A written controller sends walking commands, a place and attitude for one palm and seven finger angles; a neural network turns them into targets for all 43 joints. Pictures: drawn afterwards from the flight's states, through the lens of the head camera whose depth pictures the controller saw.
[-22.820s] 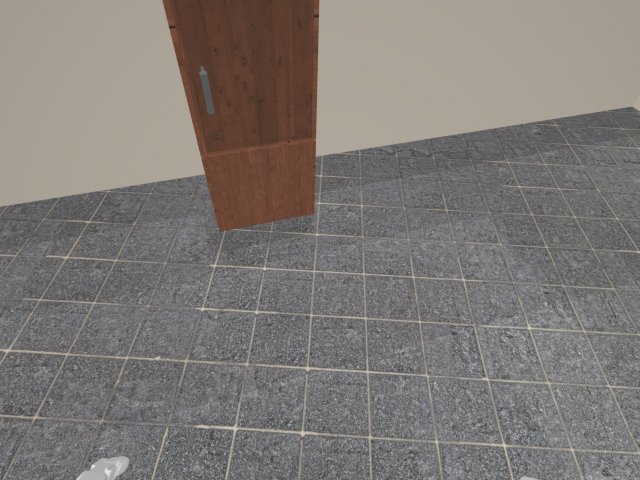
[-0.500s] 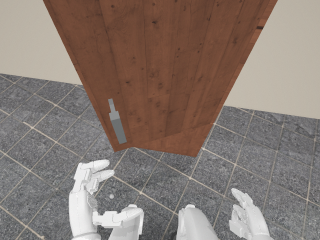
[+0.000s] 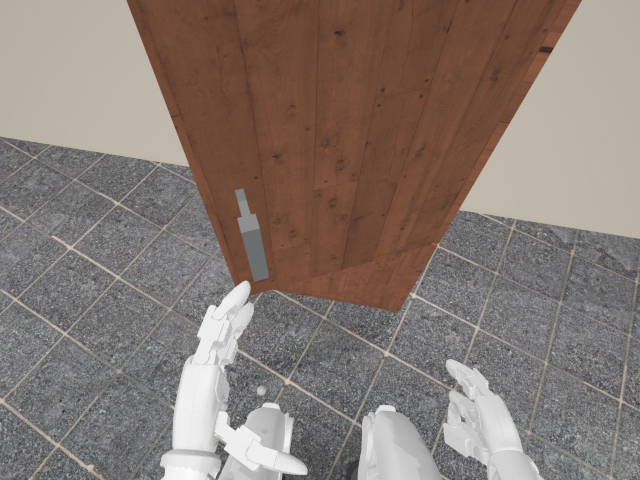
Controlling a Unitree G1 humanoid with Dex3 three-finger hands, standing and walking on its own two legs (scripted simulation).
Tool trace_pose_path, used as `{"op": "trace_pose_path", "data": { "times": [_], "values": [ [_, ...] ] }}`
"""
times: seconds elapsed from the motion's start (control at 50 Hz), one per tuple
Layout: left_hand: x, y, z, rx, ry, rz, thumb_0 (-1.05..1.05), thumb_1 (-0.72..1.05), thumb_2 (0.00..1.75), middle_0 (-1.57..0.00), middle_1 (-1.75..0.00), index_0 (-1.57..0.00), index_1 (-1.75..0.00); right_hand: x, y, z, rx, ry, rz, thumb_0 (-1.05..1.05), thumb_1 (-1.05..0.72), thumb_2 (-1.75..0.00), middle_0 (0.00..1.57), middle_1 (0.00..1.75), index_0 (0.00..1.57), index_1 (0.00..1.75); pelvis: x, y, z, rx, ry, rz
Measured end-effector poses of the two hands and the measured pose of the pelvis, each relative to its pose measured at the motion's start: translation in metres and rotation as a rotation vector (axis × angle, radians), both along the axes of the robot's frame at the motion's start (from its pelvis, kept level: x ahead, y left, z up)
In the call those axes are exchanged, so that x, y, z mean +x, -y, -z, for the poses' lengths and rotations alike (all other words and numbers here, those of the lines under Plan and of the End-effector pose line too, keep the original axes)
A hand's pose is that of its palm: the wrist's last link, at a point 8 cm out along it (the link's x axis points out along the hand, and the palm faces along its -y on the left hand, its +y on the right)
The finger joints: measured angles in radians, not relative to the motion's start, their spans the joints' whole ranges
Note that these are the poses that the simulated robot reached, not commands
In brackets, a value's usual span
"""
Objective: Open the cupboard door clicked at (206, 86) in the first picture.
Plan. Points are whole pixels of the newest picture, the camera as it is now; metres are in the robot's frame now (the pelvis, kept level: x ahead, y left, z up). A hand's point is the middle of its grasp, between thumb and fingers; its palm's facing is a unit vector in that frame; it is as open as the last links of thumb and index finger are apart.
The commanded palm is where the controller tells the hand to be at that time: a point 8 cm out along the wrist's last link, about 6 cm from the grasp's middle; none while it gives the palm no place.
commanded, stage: slide the hand sideways off the handle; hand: left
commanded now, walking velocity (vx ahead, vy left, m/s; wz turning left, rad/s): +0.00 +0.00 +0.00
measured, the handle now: (251, 237) +0.40 +0.12 +0.04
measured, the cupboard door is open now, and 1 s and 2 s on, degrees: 28 28 28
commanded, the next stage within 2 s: draw the hand back to the body in 1.10 s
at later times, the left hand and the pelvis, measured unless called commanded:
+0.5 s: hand (210, 426) +0.19 +0.13 +0.02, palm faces -0.15 -0.99 -0.02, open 16.3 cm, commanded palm +0.16 +0.19 +0.03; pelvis -0.01 +0.01 -0.02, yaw -1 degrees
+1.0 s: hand (135, 437) +0.17 +0.20 +0.03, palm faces -0.07 -1.00 -0.06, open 16.3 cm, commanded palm +0.14 +0.25 +0.03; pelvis -0.01 +0.01 -0.01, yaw -2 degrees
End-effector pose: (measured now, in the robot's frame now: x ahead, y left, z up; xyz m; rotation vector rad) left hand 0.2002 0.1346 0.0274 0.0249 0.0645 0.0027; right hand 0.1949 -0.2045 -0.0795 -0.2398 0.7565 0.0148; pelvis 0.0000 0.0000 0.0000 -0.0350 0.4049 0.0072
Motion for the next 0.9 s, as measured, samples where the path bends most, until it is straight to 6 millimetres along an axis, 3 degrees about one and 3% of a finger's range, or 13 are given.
{"op": "trace_pose_path", "data": {
  "times": [0.06,0.1,0.26,0.42,0.52,0.64,0.7,0.78,0.9],
  "values": [
    [0.002,0.005,-0.007,0.03,0.012,0.227,-0.01,-0.5,0.3,-0.15,-0.33,-0.15,-0.34,-0.004,0.006,-0.001,0.005,0.002,0.048,0.01,-0.9,-0.9,0.2,0.3,0.2,0.3,0.0,-0.002,0.001,-0.001,0.007,0.007],
    [0.001,0.001,-0.009,0.013,-0.013,0.275,-0.01,-0.5,0.3,-0.15,-0.32,-0.16,-0.33,-0.008,0.01,-0.004,0.011,0.008,0.086,0.01,-0.9,-0.9,0.2,0.3,0.2,0.3,0.0,-0.004,-0.001,0.001,0.015,0.017],
    [-0.022,-0.04,-0.004,-0.06,-0.099,0.023,-0.01,-0.5,0.3,-0.15,-0.3,-0.15,-0.31,-0.011,0.018,-0.017,-0.021,0.036,0.11,0.01,-0.9,-0.9,0.2,0.3,0.2,0.3,0.002,-0.009,-0.003,0.004,0.018,0.021],
    [-0.027,-0.036,-0.001,-0.021,-0.001,0.187,-0.01,-0.5,0.3,-0.15,-0.3,-0.15,-0.3,-0.001,0.013,-0.008,-0.038,0.072,0.088,0.01,-0.9,-0.9,0.2,0.3,0.2,0.3,-0.007,-0.01,0.013,-0.01,0.006,0.015],
    [-0.027,-0.056,0.008,-0.001,-0.081,0.128,-0.01,-0.5,0.3,-0.15,-0.3,-0.16,-0.3,-0.002,0.005,-0.004,-0.01,0.067,0.099,0.01,-0.9,-0.9,0.2,0.3,0.2,0.3,-0.01,-0.011,0.014,-0.01,0.007,0.02],
    [-0.033,-0.077,-0.01,0.0,-0.047,0.072,-0.01,-0.5,0.3,-0.15,-0.3,-0.15,-0.3,-0.008,0.0,-0.005,-0.002,0.051,0.103,0.01,-0.9,-0.9,0.2,0.3,0.2,0.3,-0.009,-0.011,0.009,-0.018,0.008,0.014],
    [-0.035,-0.075,-0.011,-0.008,-0.037,0.113,-0.01,-0.5,0.3,-0.15,-0.3,-0.15,-0.3,-0.01,0.002,-0.006,-0.009,0.053,0.111,0.01,-0.9,-0.9,0.2,0.3,0.2,0.3,-0.009,-0.012,0.008,-0.021,0.007,0.014],
    [-0.038,-0.076,0.002,-0.012,-0.093,0.154,-0.01,-0.5,0.3,-0.15,-0.3,-0.15,-0.3,-0.011,0.009,-0.007,-0.029,0.059,0.135,0.01,-0.9,-0.9,0.2,0.3,0.2,0.3,-0.009,-0.012,0.01,-0.018,0.004,0.019],
    [-0.042,-0.1,0.003,0.015,-0.104,0.091,-0.01,-0.5,0.3,-0.15,-0.3,-0.16,-0.3,-0.01,0.019,-0.008,-0.056,0.065,0.162,0.01,-0.9,-0.9,0.2,0.3,0.2,0.3,-0.008,-0.011,0.012,-0.021,0.001,0.022]
  ]
}}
